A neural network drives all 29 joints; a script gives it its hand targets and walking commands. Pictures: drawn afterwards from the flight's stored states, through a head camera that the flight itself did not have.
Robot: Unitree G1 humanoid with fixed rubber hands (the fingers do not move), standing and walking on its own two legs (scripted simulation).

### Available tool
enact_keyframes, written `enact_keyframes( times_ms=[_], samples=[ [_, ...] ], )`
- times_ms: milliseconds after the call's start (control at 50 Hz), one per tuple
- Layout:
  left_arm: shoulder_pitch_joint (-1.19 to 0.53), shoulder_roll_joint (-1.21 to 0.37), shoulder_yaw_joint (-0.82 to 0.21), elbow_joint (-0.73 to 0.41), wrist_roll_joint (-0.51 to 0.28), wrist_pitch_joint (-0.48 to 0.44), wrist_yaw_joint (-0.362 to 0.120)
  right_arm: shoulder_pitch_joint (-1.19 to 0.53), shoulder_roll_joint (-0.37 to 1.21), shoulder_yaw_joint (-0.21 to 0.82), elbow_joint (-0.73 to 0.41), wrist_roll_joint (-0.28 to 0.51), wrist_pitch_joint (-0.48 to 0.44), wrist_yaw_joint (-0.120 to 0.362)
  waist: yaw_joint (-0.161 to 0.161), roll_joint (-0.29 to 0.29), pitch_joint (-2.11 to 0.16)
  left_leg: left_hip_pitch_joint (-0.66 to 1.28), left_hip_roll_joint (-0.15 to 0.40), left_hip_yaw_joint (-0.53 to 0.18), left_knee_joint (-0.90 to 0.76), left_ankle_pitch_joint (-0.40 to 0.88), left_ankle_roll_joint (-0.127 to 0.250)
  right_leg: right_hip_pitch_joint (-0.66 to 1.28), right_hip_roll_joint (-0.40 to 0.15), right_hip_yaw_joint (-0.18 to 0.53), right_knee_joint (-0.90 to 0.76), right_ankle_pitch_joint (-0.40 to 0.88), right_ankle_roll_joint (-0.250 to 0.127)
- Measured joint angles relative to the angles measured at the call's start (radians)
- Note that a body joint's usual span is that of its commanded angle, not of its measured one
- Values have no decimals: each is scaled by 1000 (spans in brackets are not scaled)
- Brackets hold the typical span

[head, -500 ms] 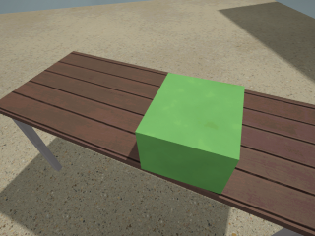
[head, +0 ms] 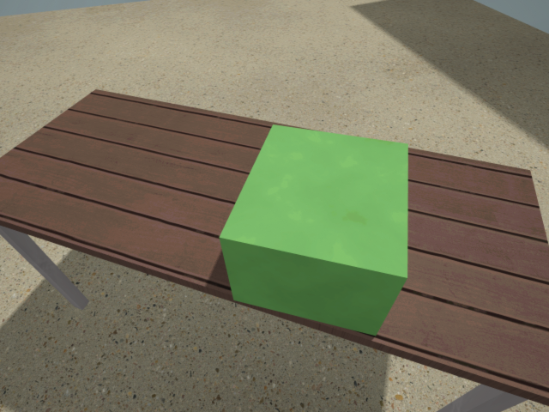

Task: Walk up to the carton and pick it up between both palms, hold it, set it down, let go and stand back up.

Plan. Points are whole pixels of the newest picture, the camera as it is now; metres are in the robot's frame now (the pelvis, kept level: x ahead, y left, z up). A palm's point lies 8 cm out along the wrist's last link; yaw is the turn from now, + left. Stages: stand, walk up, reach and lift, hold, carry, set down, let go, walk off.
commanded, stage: walk up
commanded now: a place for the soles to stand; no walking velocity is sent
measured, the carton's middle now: (320, 222) +0.48 -0.07 -0.03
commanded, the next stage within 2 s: none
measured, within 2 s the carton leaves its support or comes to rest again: neither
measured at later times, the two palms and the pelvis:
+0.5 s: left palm out of the picture +0.00 +0.25 -0.14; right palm out of the picture -0.01 -0.26 -0.14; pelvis -0.01 +0.00 +0.00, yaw -4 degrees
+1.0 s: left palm out of the picture +0.04 +0.25 -0.14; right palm out of the picture -0.04 -0.26 -0.14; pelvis -0.01 +0.00 +0.00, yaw -9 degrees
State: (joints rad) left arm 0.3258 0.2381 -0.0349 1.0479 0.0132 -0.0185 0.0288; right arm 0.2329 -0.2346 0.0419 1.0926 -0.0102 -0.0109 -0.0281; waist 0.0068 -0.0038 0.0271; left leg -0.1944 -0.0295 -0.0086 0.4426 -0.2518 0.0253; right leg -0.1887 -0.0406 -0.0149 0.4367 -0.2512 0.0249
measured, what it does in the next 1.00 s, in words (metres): stands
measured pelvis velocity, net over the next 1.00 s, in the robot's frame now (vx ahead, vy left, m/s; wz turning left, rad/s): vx -0.01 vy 0.00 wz -0.16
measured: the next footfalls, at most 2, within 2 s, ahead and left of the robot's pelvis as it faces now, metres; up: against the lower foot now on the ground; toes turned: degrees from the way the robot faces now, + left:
left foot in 1.62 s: +0.07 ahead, +0.21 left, +0.00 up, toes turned -13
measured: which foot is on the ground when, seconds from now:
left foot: down 0.00-1.00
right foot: down 0.00-1.00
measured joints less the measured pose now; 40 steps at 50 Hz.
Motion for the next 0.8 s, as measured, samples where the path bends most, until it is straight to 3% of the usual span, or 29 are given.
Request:
enact_keyframes(
  times_ms=[800],
  samples=[
    [-9,-11,7,-19,-2,-1,9,0,-23,-9,20,-1,29,1,-3,5,-1,9,37,117,4,-8,-3,-57,41,119,42,19,-3]
  ],
)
